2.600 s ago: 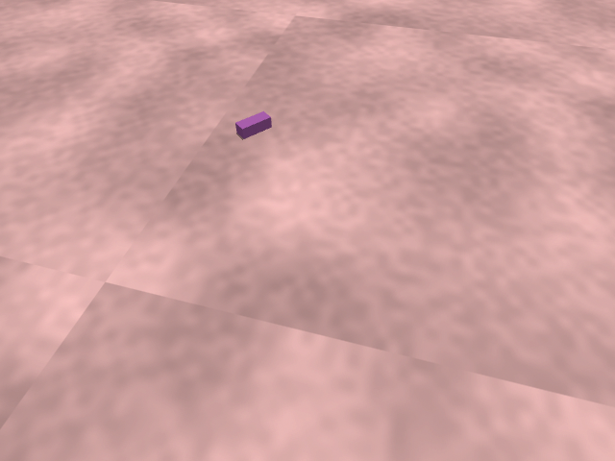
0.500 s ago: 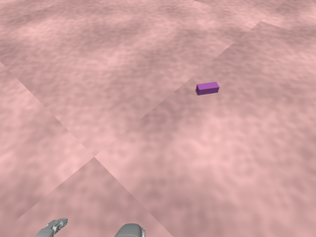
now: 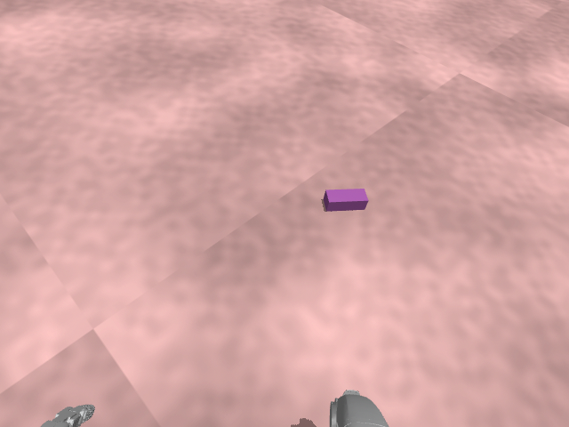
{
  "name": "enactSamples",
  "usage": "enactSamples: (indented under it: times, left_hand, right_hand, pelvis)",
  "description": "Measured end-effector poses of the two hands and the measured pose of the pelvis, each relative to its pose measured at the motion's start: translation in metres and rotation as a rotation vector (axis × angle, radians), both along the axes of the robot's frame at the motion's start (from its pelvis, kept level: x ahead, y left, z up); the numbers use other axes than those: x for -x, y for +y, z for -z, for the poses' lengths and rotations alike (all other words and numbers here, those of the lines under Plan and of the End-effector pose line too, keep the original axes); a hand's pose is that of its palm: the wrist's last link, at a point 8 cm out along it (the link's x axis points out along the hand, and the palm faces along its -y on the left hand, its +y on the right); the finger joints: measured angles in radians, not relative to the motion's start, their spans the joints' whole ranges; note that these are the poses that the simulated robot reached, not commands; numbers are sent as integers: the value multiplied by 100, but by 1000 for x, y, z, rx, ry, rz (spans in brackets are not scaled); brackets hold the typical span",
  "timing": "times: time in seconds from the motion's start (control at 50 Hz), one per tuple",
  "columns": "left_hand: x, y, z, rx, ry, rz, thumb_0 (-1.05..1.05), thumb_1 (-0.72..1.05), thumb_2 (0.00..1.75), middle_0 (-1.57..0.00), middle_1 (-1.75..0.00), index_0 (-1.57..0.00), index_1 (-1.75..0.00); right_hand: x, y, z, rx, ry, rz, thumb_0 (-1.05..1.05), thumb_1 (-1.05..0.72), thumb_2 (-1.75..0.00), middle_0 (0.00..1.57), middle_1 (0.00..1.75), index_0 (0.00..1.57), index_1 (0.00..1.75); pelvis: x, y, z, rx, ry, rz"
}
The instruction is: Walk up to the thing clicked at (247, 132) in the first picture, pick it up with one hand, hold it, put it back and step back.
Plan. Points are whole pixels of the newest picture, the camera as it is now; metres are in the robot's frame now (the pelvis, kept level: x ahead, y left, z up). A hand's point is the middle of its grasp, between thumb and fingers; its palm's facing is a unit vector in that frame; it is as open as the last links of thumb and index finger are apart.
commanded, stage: walk up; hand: left
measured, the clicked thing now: (345, 199) +1.13 -0.29 -0.73
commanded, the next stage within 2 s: none
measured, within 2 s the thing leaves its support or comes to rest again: neither
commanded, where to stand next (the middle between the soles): +0.76 -0.64 m, yaw +10 degrees
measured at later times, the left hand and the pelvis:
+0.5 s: hand (209, 381) +0.21 +0.13 -0.16, palm faces +0.10 -0.94 -0.32, open 7.4 cm; pelvis +0.20 -0.15 -0.01, yaw +5 degrees
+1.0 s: hand (314, 276) +0.40 -0.04 -0.14, palm faces +0.10 -0.92 -0.37, open 7.3 cm; pelvis +0.35 -0.34 -0.02, yaw +5 degrees
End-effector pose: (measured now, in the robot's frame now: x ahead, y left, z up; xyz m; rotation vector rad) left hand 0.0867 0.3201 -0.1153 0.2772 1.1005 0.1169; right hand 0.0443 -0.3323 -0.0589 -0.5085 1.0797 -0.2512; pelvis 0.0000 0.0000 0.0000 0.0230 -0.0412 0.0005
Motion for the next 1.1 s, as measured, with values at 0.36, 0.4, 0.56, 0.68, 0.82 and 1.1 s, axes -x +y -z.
enactSamples:
  times: [0.36, 0.4, 0.56, 0.68, 0.82, 1.1]
  left_hand:
    - [-89, -126, -27, -81, -2, -128, 1, 90, 90, -21, -30, -21, -30]
    - [-90, -133, -21, -71, 23, -147, 1, 90, 90, -21, -30, -21, -30]
    - [-135, -166, 18, -21, 111, -151, 1, 91, 90, -20, -30, -21, -30]
    - [-203, -202, 15, 6, 60, -100, 1, 91, 90, -20, -30, -21, -30]
    - [-275, -248, 1, -28, 4, -73, 1, 91, 90, -20, -30, -21, -30]
    - [-295, -352, -13, -86, 52, -184, 1, 91, 90, -21, -30, -21, -30]
  right_hand:
    - [-186, -125, 28, -61, 28, -76, 1, -90, -90, 21, 30, 20, 30]
    - [-206, -127, 25, -62, 35, -98, 1, -90, -90, 21, 30, 20, 30]
    - [-263, -157, 18, 8, -16, -91, 1, -90, -90, 21, 30, 21, 30]
    - [-275, -203, 0, 52, -1, -42, 1, -90, -90, 21, 30, 21, 30]
    - [-297, -283, 6, 70, 43, -22, 1, -90, -90, 21, 30, 21, 30]
    - [-430, -357, 33, -17, 55, -100, 1, -90, -90, 21, 30, 20, 30]
  pelvis:
    - [-142, -132, -3, 27, 12, -59]
    - [-157, -140, -4, 37, 13, -68]
    - [-219, -166, 13, 16, -3, -91]
    - [-252, -201, 5, -3, -11, -80]
    - [-292, -262, 10, -7, -2, -73]
    - [-376, -361, 5, 30, 14, -102]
